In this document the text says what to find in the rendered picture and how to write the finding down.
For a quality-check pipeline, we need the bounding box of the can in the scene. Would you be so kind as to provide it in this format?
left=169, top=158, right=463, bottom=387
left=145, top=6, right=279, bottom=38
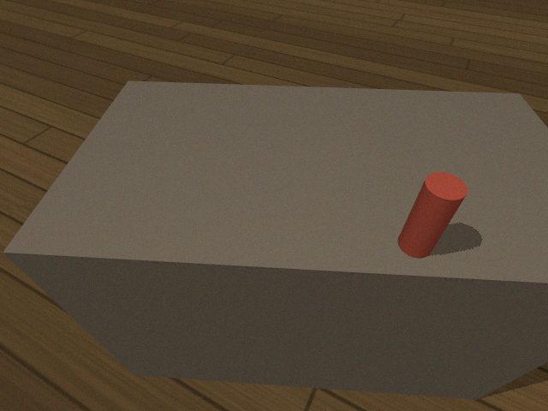
left=398, top=172, right=468, bottom=259

